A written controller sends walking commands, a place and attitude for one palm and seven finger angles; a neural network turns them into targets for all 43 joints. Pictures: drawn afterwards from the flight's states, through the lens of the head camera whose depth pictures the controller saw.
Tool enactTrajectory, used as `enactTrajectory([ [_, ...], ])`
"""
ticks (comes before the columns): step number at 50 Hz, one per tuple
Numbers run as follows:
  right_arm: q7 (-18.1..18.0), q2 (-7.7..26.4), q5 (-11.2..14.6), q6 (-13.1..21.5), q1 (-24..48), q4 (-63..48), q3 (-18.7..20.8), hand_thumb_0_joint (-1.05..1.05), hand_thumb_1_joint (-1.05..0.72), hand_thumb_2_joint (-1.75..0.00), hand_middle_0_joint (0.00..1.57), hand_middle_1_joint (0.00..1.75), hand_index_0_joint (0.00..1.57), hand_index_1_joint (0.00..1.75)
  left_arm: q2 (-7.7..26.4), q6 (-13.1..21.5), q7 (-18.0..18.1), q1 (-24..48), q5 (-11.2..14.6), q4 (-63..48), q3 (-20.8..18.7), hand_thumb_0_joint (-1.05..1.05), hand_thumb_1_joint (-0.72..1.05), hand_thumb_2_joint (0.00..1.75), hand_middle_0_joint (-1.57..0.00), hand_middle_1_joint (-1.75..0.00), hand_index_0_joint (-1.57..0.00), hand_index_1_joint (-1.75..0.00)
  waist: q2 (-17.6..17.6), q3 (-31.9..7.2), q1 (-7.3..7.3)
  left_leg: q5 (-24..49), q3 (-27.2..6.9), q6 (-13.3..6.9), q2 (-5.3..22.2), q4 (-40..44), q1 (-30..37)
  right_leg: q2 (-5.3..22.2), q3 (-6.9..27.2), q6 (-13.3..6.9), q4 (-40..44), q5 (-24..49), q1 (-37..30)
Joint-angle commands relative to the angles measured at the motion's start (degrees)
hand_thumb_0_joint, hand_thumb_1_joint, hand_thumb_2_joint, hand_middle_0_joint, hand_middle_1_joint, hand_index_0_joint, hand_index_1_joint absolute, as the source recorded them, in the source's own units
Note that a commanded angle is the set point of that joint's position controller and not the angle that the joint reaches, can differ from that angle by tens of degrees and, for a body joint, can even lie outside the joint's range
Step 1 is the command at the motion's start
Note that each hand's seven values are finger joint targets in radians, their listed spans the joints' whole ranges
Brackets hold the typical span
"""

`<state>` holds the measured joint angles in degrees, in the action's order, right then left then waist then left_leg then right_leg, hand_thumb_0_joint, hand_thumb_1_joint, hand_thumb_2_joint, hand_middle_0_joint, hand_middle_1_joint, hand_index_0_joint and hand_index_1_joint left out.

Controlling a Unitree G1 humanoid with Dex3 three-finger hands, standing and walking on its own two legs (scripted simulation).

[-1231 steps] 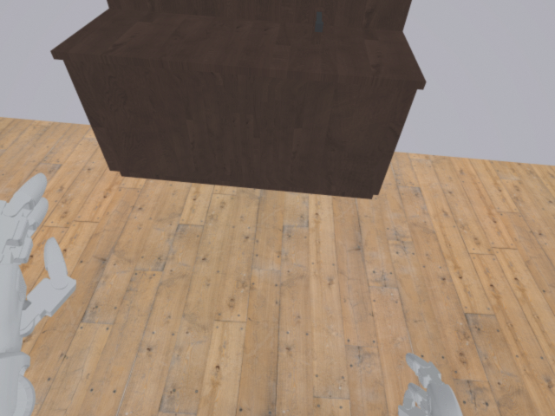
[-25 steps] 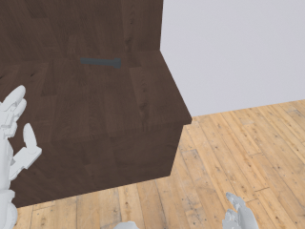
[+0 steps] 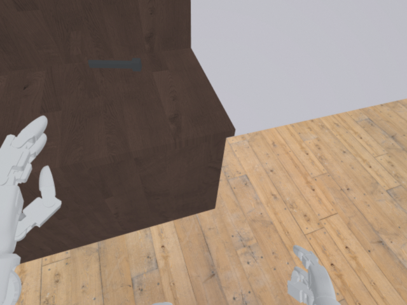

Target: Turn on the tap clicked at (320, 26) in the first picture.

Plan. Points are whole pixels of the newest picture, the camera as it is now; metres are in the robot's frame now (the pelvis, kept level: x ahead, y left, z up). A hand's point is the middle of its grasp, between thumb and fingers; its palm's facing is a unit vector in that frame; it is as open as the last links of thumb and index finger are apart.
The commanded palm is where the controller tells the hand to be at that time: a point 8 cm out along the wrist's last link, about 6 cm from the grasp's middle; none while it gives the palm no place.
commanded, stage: stop stepping back and stand still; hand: left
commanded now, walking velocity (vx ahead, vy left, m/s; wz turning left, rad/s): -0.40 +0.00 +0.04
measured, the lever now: (136, 64) +0.74 +0.27 +0.05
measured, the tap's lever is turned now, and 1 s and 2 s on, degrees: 74 74 74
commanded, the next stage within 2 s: stand and check the lever's angle in 1.00 s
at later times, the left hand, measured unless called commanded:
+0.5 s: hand out of the picture +0.09 +0.23 +0.17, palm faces +0.43 -0.84 -0.33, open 7.4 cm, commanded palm +0.04 +0.27 +0.18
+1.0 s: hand out of the picture +0.07 +0.21 +0.17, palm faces +0.44 -0.79 -0.42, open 7.4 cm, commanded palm +0.02 +0.24 +0.18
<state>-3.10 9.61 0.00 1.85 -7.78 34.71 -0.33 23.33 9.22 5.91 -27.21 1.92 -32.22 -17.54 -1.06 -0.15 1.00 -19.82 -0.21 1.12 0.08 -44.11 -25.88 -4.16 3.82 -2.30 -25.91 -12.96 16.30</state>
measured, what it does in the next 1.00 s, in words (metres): walks backwards: left foot, then left foot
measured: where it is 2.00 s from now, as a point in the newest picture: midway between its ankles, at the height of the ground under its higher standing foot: outside the picture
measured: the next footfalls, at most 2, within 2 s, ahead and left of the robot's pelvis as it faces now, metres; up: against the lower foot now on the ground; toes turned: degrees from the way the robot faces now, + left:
left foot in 0.08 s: +0.00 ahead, +0.12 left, +0.00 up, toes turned +0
left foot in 0.52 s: -0.08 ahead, +0.12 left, +0.00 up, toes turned +1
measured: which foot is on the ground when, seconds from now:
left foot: up 0.00-0.06, down 0.08-0.32, up 0.34-0.50, down 0.52-0.72, up 0.74-1.00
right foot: down 0.00-0.54, up 0.56-0.68, down 0.70-1.00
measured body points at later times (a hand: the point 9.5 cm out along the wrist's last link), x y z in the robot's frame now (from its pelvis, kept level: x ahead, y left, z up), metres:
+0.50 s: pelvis -0.11 -0.01 -0.01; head -0.14 -0.01 +0.44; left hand +0.06 +0.27 +0.18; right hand +0.03 -0.26 -0.09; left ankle -0.13 +0.11 -0.73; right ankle -0.07 -0.10 -0.74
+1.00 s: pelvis -0.12 -0.04 +0.00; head -0.12 -0.06 +0.45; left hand +0.04 +0.25 +0.19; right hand +0.06 -0.28 -0.09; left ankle -0.10 +0.10 -0.72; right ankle -0.09 -0.10 -0.74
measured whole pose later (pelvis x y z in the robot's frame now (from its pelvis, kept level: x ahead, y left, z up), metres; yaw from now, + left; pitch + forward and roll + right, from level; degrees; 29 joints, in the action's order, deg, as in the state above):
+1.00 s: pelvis -0.12 -0.04 +0.00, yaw +3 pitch -2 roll +2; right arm -3.5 13.9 0.2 6.6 -12.2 36.4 1.6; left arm 21.1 12.1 8.1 -27.4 2.9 -25.0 -19.0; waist 0.0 2.2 0.4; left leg -16.6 1.3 -1.1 0.4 -35.2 -16.8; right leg -2.2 -3.1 -5.1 -27.5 -12.9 12.4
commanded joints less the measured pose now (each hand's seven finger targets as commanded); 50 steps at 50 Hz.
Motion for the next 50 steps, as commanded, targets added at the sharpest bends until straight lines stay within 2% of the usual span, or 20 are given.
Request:
enactTrajectory([
  [1,-1.93,6.66,-0.25,0.8,3.8,-9.42,2.42,0.0,-0.9,-0.9,0.2,0.3,0.2,0.3,10.23,2.65,2.27,-1.48,1.38,-9.29,-10.31,0.0,0.9,0.9,-0.2,-0.3,-0.2,-0.3,-2.64,-10.39,-1.0,4.45,-1.19,-0.17,0.91,10.54,4.53,14.79,7.83,-2.84,0.54,38.47,-7.71],
  [2,-2.25,7.51,-0.19,0.58,2.76,-8.95,2.67,0.0,-0.9,-0.9,0.2,0.3,0.2,0.3,9.92,2.82,2.42,-0.71,1.76,-9.89,-9.84,0.0,0.9,0.9,-0.2,-0.3,-0.2,-0.3,-0.85,-11.08,-1.63,11.92,-1.23,-0.43,1.07,17.21,8.27,12.7,6.27,-1.23,-1.08,35.97,-7.46],
  [4,-2.69,10.23,0.4,0.82,2.55,-9.46,3.97,0.0,-0.9,-0.9,0.2,0.3,0.2,0.3,11.09,3.31,2.82,-0.02,1.94,-11.58,-10.16,0.0,0.9,0.9,-0.2,-0.3,-0.2,-0.3,8.86,-12.83,-1.14,40.04,-9.14,-3.36,9.31,22.95,17.91,3.91,0.93,3.68,-5.89,16.37,-1.26],
  [7,-2.01,9.51,0.15,3.04,0.22,-10.29,4.19,0.0,-0.9,-0.9,0.2,0.3,0.2,0.3,9.82,2.77,2.92,-3.48,1.82,-11.43,-9.71,0.0,0.9,0.9,-0.2,-0.3,-0.2,-0.3,13.23,-14.92,-0.6,51.28,-11.18,-6.22,14.14,21.94,24.18,1.92,-1.03,3.13,-14.26,-8.89,7.23],
  [9,-1.87,9.9,-0.39,4.69,0.31,-9.63,4.16,0.0,-0.9,-0.9,0.2,0.3,0.2,0.3,9.96,2.59,3.02,1.91,1.47,-16.44,-9.21,0.0,0.9,0.9,-0.2,-0.3,-0.2,-0.3,16.76,-12.03,-0.66,34.71,-11.43,-7.53,13.63,26.19,16.72,2.52,-0.57,3.3,-19.65,-11.9,3.7],
  [14,-1.75,10.62,0.45,6.46,1.75,-8.37,3.21,0.0,-0.9,-0.9,0.2,0.3,0.2,0.3,7.55,1.22,4.32,3.83,-0.14,-8.72,-6.99,0.0,0.9,0.9,-0.2,-0.3,-0.2,-0.3,6.13,-3.59,-1.22,-10.09,-6.34,-4.09,5.93,24.72,1.61,2.85,-1.72,2.98,4.04,-3.51,-10.03],
  [16,-1.49,10.12,-0.43,5.75,2.77,-7.7,3.66,0.0,-0.9,-0.9,0.2,0.3,0.2,0.3,7.08,1.45,3.7,6.14,-0.28,-5.07,-6.01,0.0,0.9,0.9,-0.2,-0.3,-0.2,-0.3,-4.78,-0.18,-1.95,-6.88,-2.67,-1.64,0.16,9.51,4.65,12.05,12.07,-2.79,15.1,-19.19,2.68],
  [18,-1.63,9.74,0.11,5.44,1.9,-6.19,4.41,0.0,-0.9,-0.9,0.2,0.3,0.2,0.3,7.09,1.36,4.02,9.41,-0.51,-4.53,-5.19,0.0,0.9,0.9,-0.2,-0.3,-0.2,-0.3,-10.34,-0.41,-1.96,-2.93,-1.04,-1.03,-0.55,-6.98,8.57,18.96,20.27,-6.49,18.99,-31.77,12.35],
  [21,-1.77,8.65,-0.1,5.17,1.25,-5.94,3.1,0.0,-0.9,-0.9,0.2,0.3,0.2,0.3,8.25,1.74,4.38,10.38,-0.34,-4.48,-6.34,0.0,0.9,0.9,-0.2,-0.3,-0.2,-0.3,-4.33,-2.19,-2.22,-4.54,-0.47,-2.37,1.57,-2.07,8.79,18.41,13.8,-6.71,13.35,-26.44,9.31],
  [24,-2.66,9.01,-0.47,5.21,1.37,-6.2,2.49,0.0,-0.9,-0.9,0.2,0.3,0.2,0.3,8.08,1.99,4.93,9.35,-0.02,-4.13,-6.87,0.0,0.9,0.9,-0.2,-0.3,-0.2,-0.3,2.89,-1.48,-2.31,-7.9,-0.44,-3.81,0.96,17.02,14.99,11.5,5.72,-3.73,4.45,-25.93,9.26],
  [26,-2.47,10.44,-0.56,5.91,0.09,-6.69,2.34,0.0,-0.9,-0.9,0.2,0.3,0.2,0.3,6.88,2.69,5.28,9.98,-0.26,-7.01,-6.63,0.0,0.9,0.9,-0.2,-0.3,-0.2,-0.3,18.31,0.18,-2.37,-24.67,-23.22,-10.05,13.34,31.82,13.67,1.8,-2.96,1.02,-14.29,-15.48,12.31],
  [27,-2.24,9.46,-0.2,6.34,-0.22,-6.81,2.35,0.0,-0.9,-0.9,0.2,0.3,0.2,0.3,7.62,2.31,5.26,10.82,-0.88,-6.54,-7.23,0.0,0.9,0.9,-0.2,-0.3,-0.2,-0.3,17.13,1.61,-2.63,-26.26,-26.76,-12.39,16.76,35.2,9.19,0.72,-4.1,2.43,-24.62,-12.57,11.86],
  [28,-2.04,8.75,-0.4,6.66,-0.48,-6.07,2.95,0.0,-0.9,-0.9,0.2,0.3,0.2,0.3,8.74,1.85,4.89,8.32,-1.21,-4.04,-9.02,0.0,0.9,0.9,-0.2,-0.3,-0.2,-0.3,11.59,-1.04,-1.6,-18.93,-20.43,-11.44,14.68,33.8,8.24,1.48,-4.22,2.62,-29.66,-11.91,9.17],
  [29,-1.62,8.98,-0.43,6.81,-0.63,-5.47,2.98,0.0,-0.9,-0.9,0.2,0.3,0.2,0.3,9.73,2.11,4.55,7.52,-0.45,-5.04,-9.58,0.0,0.9,0.9,-0.2,-0.3,-0.2,-0.3,13.35,-1.8,-1.77,-23.07,-21.8,-11.66,14.45,34.14,6.51,1.86,-3.58,2.68,-30.8,-12.52,8.87],
  [31,-1.07,8.54,-0.27,7.72,1.15,-5.61,2.15,0.0,-0.9,-0.9,0.2,0.3,0.2,0.3,5.53,1.64,4.09,6.38,-0.57,-2.04,-6.3,0.0,0.9,0.9,-0.2,-0.3,-0.2,-0.3,11.72,4.15,-1.46,-18.78,-18.17,-11.36,13.67,32.94,1.04,4.63,-2.62,2.54,-19.7,-11.67,4.72],
  [34,-1.51,9.27,-0.27,7.83,1.79,-5.46,2.26,0.0,-0.9,-0.9,0.2,0.3,0.2,0.3,5.95,1.44,4.06,7.43,-0.66,-0.62,-5.97,0.0,0.9,0.9,-0.2,-0.3,-0.2,-0.3,3.95,2.93,-0.28,-14.55,-6.28,-6.05,6.19,17.8,-3.42,3.17,-3.42,1.78,2.58,-9.04,-10.19],
  [36,-1.0,9.26,-0.2,7.38,2.03,-6.02,3.58,0.0,-0.9,-0.9,0.2,0.3,0.2,0.3,7.63,1.6,3.24,7.79,-0.61,-1.14,-6.5,0.0,0.9,0.9,-0.2,-0.3,-0.2,-0.3,-16.66,1.18,-0.43,-8.61,0.5,-2.58,-1.15,-11.9,-10.48,22.16,29.15,-6.37,16.24,-13.68,-9.55],
  [40,-0.16,8.55,0.32,8.29,0.01,-4.64,3.53,0.0,-0.9,-0.9,0.2,0.3,0.2,0.3,8.71,5.06,2.89,7.49,0.1,-5.08,-8.29,0.0,0.9,0.9,-0.2,-0.3,-0.2,-0.3,0.23,-3.21,-1.72,0.12,-3.97,-1.02,1.98,-15.4,-5.07,20.45,17.29,-3.77,9.53,10.33,-9.21],
  [43,-0.65,7.59,0.18,7.77,0.99,-5.45,2.77,0.0,-0.9,-0.9,0.2,0.3,0.2,0.3,9.01,6.51,3.59,5.65,0.64,-5.09,-9.62,0.0,0.9,0.9,-0.2,-0.3,-0.2,-0.3,-1.85,-4.16,-1.04,2.08,-0.34,-1.28,1.4,-3.11,1.67,17.56,7.5,-2.84,8.47,11.03,-8.28],
  [50,-0.71,8.51,0.52,7.2,1.27,-7.07,3.63,0.0,-0.9,-0.9,0.2,0.3,0.2,0.3,6.21,5.08,3.83,2.72,1.78,-1.53,-7.95,0.0,0.9,0.9,-0.2,-0.3,-0.2,-0.3,-2.64,-2.35,-0.01,6.5,0.55,-3.14,0.63,16.35,13.81,14.5,7.76,1.62,7.97,-0.4,-3.59],
])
